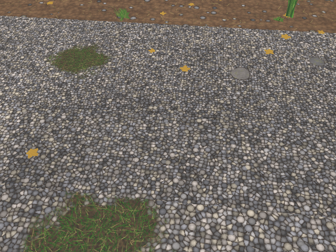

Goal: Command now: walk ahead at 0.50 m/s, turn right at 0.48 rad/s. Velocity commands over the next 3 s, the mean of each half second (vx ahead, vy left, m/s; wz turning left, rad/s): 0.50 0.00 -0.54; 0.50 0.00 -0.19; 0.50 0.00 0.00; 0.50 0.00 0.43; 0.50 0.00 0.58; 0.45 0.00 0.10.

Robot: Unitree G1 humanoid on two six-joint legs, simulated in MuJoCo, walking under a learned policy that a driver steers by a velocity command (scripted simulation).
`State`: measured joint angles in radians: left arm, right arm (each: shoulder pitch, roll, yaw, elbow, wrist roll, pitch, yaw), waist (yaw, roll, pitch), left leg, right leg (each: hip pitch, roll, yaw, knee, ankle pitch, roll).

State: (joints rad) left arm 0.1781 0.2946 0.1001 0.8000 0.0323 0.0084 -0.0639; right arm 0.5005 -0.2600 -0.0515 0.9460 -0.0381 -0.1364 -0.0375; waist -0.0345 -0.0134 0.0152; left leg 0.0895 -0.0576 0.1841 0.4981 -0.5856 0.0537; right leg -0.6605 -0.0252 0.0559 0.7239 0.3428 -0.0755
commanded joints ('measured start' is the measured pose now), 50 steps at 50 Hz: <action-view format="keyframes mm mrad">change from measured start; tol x32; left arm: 1 -195 -15 -27 -88 -9 -35 -26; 11 456 246 40 104 -22 -34 50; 50 -108 10 -60 -60 0 -38 39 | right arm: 1 23 -75 -4 -22 4 -26 -13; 26 -403 -52 14 -233 8 85 47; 30 13 -254 -56 -121 -10 59 37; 50 -45 -110 -27 2 23 75 31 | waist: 1 -64 9 158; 11 222 -87 -468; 17 -32 104 117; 50 14 133 40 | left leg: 1 -210 235 -58 -6 415 43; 8 -179 202 -6 956 755 23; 10 -996 60 -107 1729 -379 -32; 14 -1167 186 -205 1424 -45 -60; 22 -440 145 -207 302 697 -86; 28 -314 80 -188 46 319 -25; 31 28 477 -974 -277 -183 178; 38 -223 287 -392 -264 619 119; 50 -178 282 -241 -255 750 105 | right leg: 1 55 1 -84 -185 236 -15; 6 258 24 -180 -393 322 -35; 9 936 -70 -79 -434 416 -150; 10 1452 -337 135 106 1094 -268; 11 1510 -415 266 18 1017 -343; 14 962 -388 458 -327 -236 -379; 18 21 -108 201 -530 -326 -229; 27 359 -120 302 -327 -522 -150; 32 -160 98 81 532 -815 -49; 50 245 7 -106 -98 -508 16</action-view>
